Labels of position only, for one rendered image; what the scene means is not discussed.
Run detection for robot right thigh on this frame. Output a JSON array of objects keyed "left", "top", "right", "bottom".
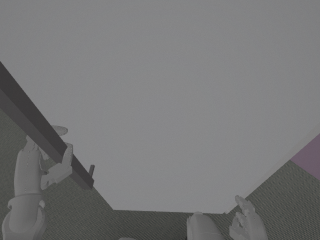
[{"left": 186, "top": 214, "right": 224, "bottom": 240}]

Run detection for right robot hand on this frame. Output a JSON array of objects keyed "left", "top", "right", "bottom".
[{"left": 229, "top": 195, "right": 268, "bottom": 240}]

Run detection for robot right shin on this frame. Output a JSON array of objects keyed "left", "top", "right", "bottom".
[{"left": 193, "top": 211, "right": 203, "bottom": 215}]

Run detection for handle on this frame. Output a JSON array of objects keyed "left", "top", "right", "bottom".
[{"left": 0, "top": 61, "right": 95, "bottom": 190}]

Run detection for left robot hand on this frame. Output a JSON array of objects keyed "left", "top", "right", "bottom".
[{"left": 14, "top": 125, "right": 73, "bottom": 197}]

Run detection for left robot forearm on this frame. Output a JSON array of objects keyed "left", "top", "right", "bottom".
[{"left": 1, "top": 193, "right": 48, "bottom": 240}]

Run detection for fridge door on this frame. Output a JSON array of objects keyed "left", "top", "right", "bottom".
[{"left": 0, "top": 0, "right": 320, "bottom": 214}]

